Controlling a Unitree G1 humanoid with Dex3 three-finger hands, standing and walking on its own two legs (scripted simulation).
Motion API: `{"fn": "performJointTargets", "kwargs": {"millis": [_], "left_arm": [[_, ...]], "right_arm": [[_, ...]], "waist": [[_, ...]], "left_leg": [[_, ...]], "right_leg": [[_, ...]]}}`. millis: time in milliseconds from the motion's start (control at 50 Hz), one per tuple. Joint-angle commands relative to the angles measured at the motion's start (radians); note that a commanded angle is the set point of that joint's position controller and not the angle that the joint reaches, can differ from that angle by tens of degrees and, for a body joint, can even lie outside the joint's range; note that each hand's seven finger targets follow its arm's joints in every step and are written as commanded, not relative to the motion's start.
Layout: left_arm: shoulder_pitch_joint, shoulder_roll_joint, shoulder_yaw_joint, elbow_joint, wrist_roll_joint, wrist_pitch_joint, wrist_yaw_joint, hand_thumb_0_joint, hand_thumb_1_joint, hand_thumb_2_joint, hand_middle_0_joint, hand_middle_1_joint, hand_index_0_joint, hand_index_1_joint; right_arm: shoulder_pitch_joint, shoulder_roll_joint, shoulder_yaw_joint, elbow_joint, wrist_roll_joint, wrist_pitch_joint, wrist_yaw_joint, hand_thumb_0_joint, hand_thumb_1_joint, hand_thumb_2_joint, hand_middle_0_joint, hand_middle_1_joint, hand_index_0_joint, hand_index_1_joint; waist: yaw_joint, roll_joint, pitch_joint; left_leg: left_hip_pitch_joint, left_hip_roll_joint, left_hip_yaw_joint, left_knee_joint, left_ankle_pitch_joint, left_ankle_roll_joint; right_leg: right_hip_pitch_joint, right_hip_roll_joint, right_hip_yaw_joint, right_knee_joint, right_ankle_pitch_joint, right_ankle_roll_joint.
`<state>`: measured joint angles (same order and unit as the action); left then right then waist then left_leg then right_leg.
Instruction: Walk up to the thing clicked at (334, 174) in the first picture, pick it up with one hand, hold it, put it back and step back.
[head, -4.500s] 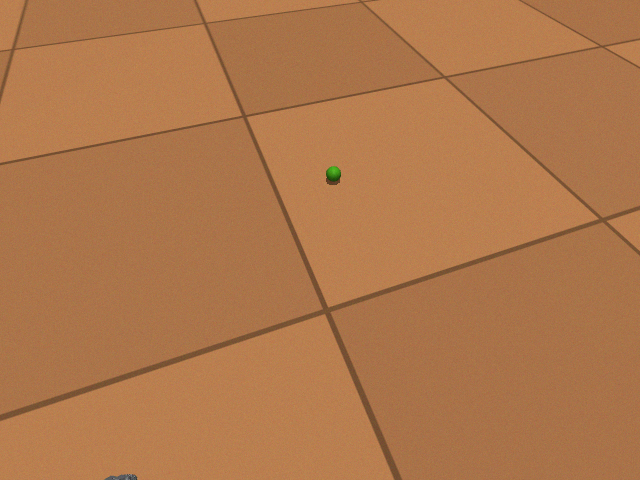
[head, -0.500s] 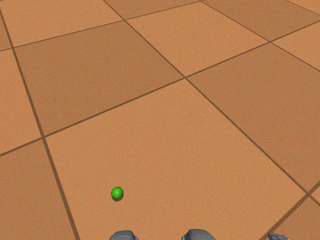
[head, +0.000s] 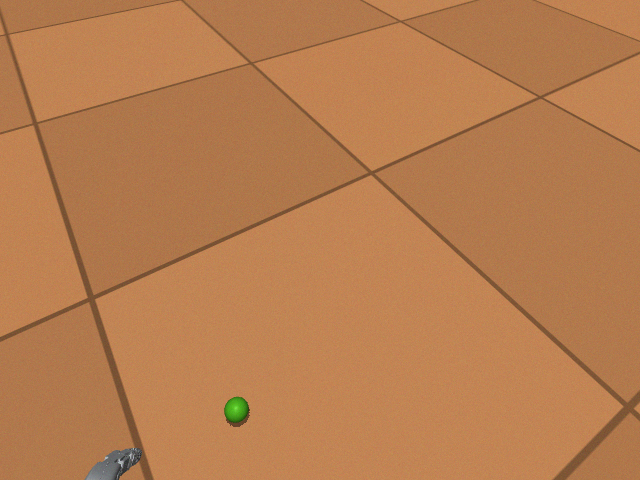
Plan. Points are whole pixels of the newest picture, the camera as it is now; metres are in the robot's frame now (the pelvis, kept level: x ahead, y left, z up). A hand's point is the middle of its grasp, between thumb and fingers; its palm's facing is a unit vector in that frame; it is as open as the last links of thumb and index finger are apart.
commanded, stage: walk up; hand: left
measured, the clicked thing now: (236, 409) +0.40 +0.26 -0.74
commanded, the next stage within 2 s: stand in 0.70 s
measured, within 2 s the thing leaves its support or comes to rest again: neither
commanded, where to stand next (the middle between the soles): +0.04 +0.01 m, yaw +1 degrees
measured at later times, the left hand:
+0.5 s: hand out of the picture +0.08 +0.26 -0.15, palm faces +0.00 -0.94 -0.34, open 7.4 cm
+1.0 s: hand out of the picture +0.09 +0.25 -0.15, palm faces -0.01 -0.94 -0.34, open 7.4 cm
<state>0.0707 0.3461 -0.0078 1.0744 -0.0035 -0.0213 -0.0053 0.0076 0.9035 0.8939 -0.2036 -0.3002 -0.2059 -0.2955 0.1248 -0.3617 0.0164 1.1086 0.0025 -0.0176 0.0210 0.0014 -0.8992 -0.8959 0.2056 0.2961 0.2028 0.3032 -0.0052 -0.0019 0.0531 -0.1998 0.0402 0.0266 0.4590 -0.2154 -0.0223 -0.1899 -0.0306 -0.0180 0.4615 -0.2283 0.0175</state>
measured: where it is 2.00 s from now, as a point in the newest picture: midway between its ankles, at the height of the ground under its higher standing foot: outside the picture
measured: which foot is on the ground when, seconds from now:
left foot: down 0.00-1.00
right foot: down 0.00-1.00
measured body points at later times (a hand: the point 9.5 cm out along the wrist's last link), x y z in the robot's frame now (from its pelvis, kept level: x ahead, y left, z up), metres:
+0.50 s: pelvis +0.01 +0.00 +0.01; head +0.02 +0.00 +0.46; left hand +0.08 +0.31 -0.12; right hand +0.10 -0.30 -0.13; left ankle +0.02 +0.13 -0.74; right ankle +0.01 -0.13 -0.74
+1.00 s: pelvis +0.01 +0.00 +0.01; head +0.02 +0.00 +0.46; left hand +0.09 +0.30 -0.12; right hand +0.10 -0.30 -0.12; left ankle +0.02 +0.13 -0.74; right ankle +0.01 -0.13 -0.74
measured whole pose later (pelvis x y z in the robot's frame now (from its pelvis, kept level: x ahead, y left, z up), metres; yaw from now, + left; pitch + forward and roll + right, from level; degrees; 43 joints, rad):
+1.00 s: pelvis +0.01 +0.00 +0.01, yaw +1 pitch -2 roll +0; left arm 0.08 0.34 0.00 1.16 0.01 -0.01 0.00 0.01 0.90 0.89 -0.20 -0.30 -0.21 -0.30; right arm 0.07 -0.36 0.00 1.15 -0.01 -0.01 0.01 0.00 -0.90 -0.90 0.20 0.30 0.20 0.30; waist 0.00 0.01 0.05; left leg -0.12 0.04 0.02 0.32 -0.16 -0.03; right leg -0.10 -0.03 -0.03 0.31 -0.17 0.02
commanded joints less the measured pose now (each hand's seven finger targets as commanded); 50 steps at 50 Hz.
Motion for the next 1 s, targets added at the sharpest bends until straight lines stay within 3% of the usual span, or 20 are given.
{"fn": "performJointTargets", "kwargs": {"millis": [0,80,200,400,540,800,980], "left_arm": [[-0.04,0.221,0.047,-0.026,-0.002,-0.016,0.009,0.0,0.9,0.9,-0.2,-0.3,-0.2,-0.3],[-0.058,0.219,0.045,-0.005,0.002,-0.012,0.007,0.0,0.9,0.9,-0.2,-0.3,-0.2,-0.3],[-0.069,0.216,0.045,0.017,0.006,-0.014,0.006,0.0,0.9,0.9,-0.2,-0.3,-0.2,-0.3],[-0.05,0.21,0.046,0.037,0.007,-0.013,0.007,0.0,0.9,0.9,-0.2,-0.3,-0.2,-0.3],[-0.046,0.211,0.049,0.043,0.009,-0.011,0.007,0.0,0.9,0.9,-0.2,-0.3,-0.2,-0.3],[-0.022,0.215,0.051,0.034,0.012,-0.012,0.014,0.0,0.9,0.9,-0.2,-0.3,-0.2,-0.3],[-0.027,0.216,0.049,0.025,0.011,-0.009,0.013,0.0,0.9,0.9,-0.2,-0.3,-0.2,-0.3]], "right_arm": [[-0.066,-0.217,-0.049,-0.039,-0.005,-0.025,-0.021,0.0,-0.9,-0.9,0.2,0.3,0.2,0.3],[-0.08,-0.213,-0.049,-0.027,-0.008,-0.024,-0.021,0.0,-0.9,-0.9,0.2,0.3,0.2,0.3],[-0.081,-0.213,-0.053,-0.012,-0.006,-0.021,-0.022,0.0,-0.9,-0.9,0.2,0.3,0.2,0.3],[-0.093,-0.216,-0.055,-0.003,-0.006,-0.018,-0.023,0.0,-0.9,-0.9,0.2,0.3,0.2,0.3],[-0.094,-0.205,-0.054,-0.004,-0.006,-0.015,-0.023,0.0,-0.9,-0.9,0.2,0.3,0.2,0.3],[-0.1,-0.2,-0.057,-0.013,-0.01,-0.015,-0.027,0.0,-0.9,-0.9,0.2,0.3,0.2,0.3],[-0.103,-0.201,-0.054,-0.014,-0.01,-0.011,-0.025,0.0,-0.9,-0.9,0.2,0.3,0.2,0.3]], "waist": [[0.016,0.033,-0.096],[0.012,0.032,-0.079],[0.0,0.018,-0.095],[0.006,0.002,-0.103],[0.004,-0.002,-0.077],[0.001,0.009,-0.114],[0.003,0.011,-0.085]], "left_leg": [[0.017,0.094,-0.099,-0.127,0.132,0.054],[0.015,0.092,-0.1,-0.156,0.093,0.05],[0.049,0.088,-0.09,-0.16,0.116,0.047],[0.099,0.093,-0.087,-0.167,0.151,0.047],[0.083,0.085,-0.092,-0.182,0.126,0.041],[0.114,0.1,-0.091,-0.172,0.238,0.031],[0.095,0.097,-0.093,-0.183,0.18,0.029]], "right_leg": [[0.062,-0.094,0.084,-0.102,0.132,-0.044],[0.068,-0.094,0.084,-0.131,0.122,-0.038],[0.08,-0.095,0.08,-0.163,0.131,-0.034],[0.072,-0.098,0.074,-0.181,0.151,-0.028],[0.068,-0.098,0.072,-0.188,0.138,-0.023],[0.102,-0.113,0.072,-0.181,0.229,-0.027],[0.088,-0.111,0.075,-0.2,0.165,-0.025]]}}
